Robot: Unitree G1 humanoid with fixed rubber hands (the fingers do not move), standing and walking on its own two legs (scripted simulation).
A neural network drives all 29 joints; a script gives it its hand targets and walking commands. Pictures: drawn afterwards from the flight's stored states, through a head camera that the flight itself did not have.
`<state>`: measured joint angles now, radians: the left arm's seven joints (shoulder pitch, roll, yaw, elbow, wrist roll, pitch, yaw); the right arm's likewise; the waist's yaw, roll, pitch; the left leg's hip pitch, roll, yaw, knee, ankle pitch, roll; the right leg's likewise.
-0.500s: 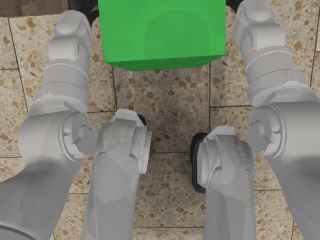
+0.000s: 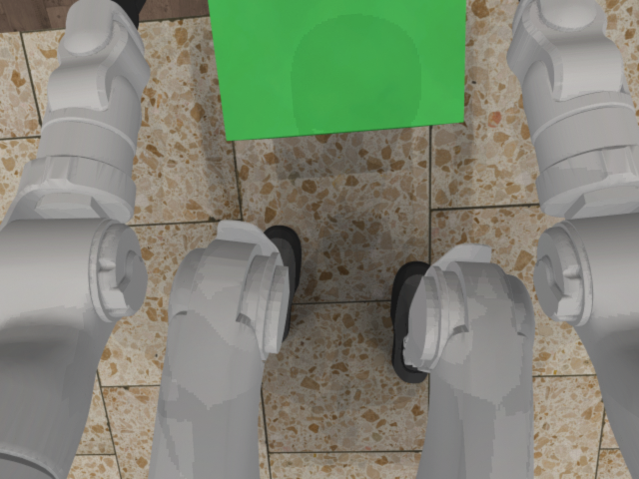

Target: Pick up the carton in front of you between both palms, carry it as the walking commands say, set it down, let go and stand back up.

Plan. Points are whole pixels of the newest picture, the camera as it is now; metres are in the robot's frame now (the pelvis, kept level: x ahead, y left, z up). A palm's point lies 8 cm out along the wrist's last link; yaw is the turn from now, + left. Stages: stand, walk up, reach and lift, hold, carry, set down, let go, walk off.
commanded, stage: set down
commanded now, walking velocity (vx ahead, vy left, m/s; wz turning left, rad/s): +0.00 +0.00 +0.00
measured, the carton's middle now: (336, 41) +0.52 +0.06 -0.25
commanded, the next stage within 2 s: let go in 0.90 s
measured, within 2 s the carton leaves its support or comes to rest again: neither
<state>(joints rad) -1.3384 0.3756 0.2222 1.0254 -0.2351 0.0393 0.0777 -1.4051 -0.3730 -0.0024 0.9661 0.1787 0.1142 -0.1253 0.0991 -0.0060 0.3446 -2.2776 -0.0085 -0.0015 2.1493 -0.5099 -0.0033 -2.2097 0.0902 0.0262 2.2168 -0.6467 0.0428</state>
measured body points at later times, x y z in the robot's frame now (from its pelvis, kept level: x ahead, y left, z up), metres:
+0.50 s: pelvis +0.01 +0.00 +0.12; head +0.34 +0.02 +0.43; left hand +0.52 +0.27 +0.01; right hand +0.59 -0.12 +0.01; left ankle +0.13 +0.12 -0.34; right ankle +0.09 -0.12 -0.34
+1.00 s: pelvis +0.04 +0.00 +0.26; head +0.34 +0.03 +0.60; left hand +0.51 +0.27 +0.15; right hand +0.58 -0.13 +0.15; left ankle +0.13 +0.12 -0.34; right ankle +0.09 -0.12 -0.34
